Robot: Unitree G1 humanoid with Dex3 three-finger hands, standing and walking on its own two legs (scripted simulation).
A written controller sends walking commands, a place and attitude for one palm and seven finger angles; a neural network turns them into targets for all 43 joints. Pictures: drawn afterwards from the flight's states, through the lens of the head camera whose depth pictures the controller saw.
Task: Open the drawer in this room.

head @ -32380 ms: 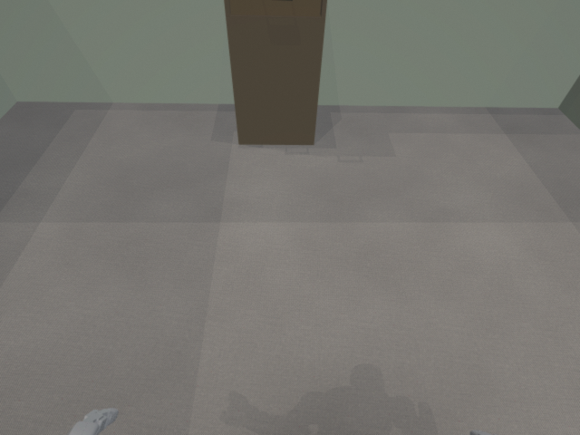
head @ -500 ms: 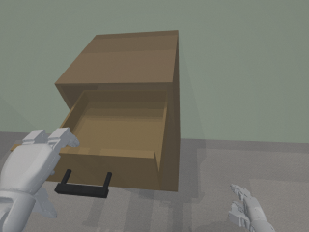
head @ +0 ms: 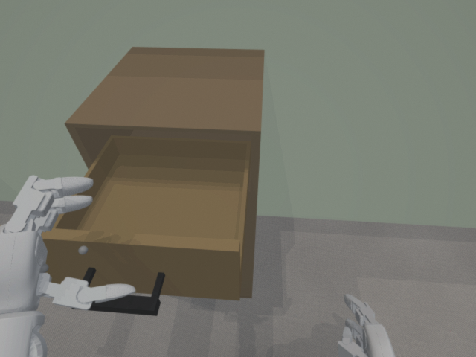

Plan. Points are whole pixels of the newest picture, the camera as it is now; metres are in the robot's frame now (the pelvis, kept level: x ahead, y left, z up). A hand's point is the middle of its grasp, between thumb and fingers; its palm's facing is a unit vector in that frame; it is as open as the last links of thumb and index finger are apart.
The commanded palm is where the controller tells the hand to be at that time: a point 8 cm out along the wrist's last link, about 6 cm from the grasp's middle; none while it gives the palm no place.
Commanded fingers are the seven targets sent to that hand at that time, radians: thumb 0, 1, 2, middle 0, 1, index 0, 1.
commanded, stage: draw the hand back to the body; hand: left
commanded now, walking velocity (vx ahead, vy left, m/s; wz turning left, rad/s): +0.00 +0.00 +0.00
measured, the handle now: (119, 289) +0.21 +0.23 +0.01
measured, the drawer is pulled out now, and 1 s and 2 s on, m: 0.29 0.29 0.29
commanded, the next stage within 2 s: step back with the hand held close in 0.74 s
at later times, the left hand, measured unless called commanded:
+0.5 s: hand (44, 249) +0.18 +0.25 +0.19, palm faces +0.45 -0.80 -0.41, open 9.0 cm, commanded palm +0.13 +0.29 +0.20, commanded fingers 0.00 0.87 0.88 -0.20 -0.32 -0.20 -0.32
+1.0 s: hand (50, 254) +0.18 +0.24 +0.19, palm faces +0.41 -0.79 -0.45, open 7.4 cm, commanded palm +0.11 +0.28 +0.20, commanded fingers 0.00 0.90 0.90 -0.20 -0.30 -0.20 -0.30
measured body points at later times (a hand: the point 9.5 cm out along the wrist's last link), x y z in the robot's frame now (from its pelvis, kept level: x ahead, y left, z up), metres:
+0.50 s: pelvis +0.00 +0.01 +0.00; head -0.01 -0.02 +0.45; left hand +0.15 +0.29 +0.21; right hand +0.21 -0.20 -0.08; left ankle -0.03 +0.12 -0.74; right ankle -0.01 -0.10 -0.74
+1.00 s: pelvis -0.02 +0.00 +0.00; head -0.01 -0.02 +0.45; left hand +0.15 +0.28 +0.21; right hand +0.17 -0.23 -0.09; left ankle -0.03 +0.12 -0.74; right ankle -0.01 -0.10 -0.74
